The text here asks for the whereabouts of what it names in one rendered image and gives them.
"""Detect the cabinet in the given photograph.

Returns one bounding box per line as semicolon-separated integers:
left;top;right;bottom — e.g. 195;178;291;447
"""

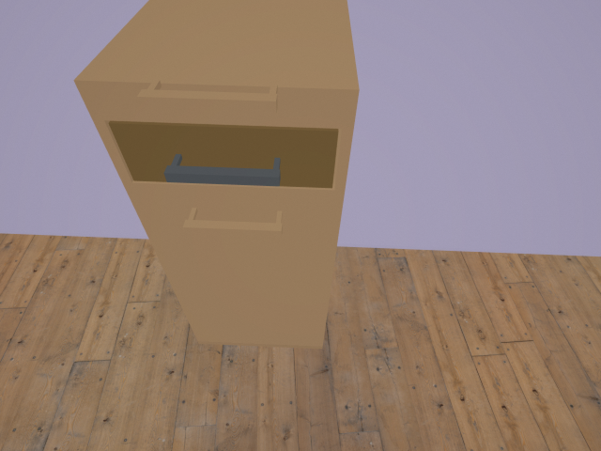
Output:
73;0;360;349

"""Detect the handle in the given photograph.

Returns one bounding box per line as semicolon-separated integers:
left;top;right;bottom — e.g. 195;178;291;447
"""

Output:
164;154;281;186
183;220;283;238
137;89;278;115

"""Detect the drawer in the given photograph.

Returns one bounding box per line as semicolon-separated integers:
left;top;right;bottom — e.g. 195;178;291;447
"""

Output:
109;121;338;188

